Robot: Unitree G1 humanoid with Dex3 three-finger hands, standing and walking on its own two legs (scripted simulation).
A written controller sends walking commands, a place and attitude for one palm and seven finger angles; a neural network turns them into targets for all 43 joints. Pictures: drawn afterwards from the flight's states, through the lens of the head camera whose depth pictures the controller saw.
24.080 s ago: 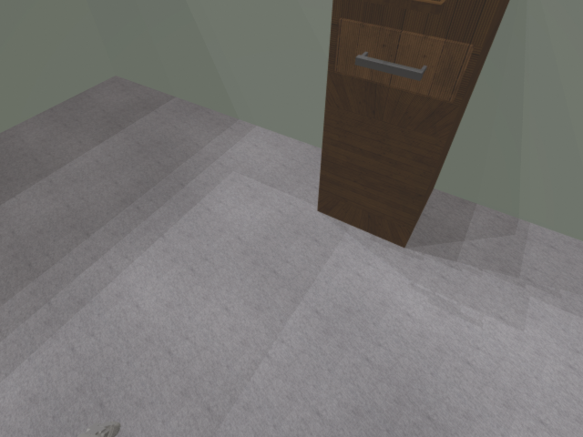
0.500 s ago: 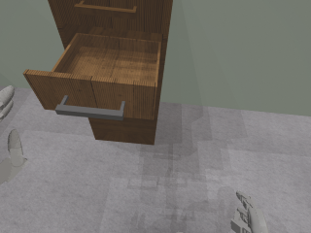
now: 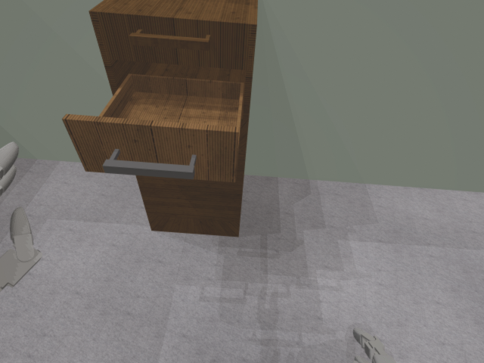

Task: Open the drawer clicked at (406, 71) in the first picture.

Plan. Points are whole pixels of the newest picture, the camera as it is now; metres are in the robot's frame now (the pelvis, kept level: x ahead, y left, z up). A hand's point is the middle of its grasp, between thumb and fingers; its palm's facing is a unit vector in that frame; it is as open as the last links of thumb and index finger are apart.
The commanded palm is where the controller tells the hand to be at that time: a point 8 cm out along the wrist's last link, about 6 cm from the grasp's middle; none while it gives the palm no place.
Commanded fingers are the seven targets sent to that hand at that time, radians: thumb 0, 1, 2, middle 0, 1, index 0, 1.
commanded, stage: stop stepping back and stand still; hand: left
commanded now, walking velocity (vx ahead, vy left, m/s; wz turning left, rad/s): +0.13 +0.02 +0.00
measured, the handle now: (152, 162) +0.54 +0.22 +0.01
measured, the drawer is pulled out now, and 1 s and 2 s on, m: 0.30 0.30 0.30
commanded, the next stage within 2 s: let the arm hang, fingers relaxed in 0.16 s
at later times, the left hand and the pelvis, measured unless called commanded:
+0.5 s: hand out of the picture +0.13 +0.19 -0.15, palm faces -0.01 -0.98 -0.22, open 7.4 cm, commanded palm none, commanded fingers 0.00 0.90 0.90 -0.20 -0.30 -0.20 -0.30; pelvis +0.00 +0.00 -0.01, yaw +1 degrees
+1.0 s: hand out of the picture -0.01 +0.17 -0.16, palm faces +0.04 -0.98 -0.22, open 7.4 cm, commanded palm none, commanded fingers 0.00 0.90 0.90 -0.20 -0.30 -0.20 -0.30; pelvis +0.02 +0.00 +0.01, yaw +2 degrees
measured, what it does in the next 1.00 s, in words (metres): steps on the spot: right foot, then right foot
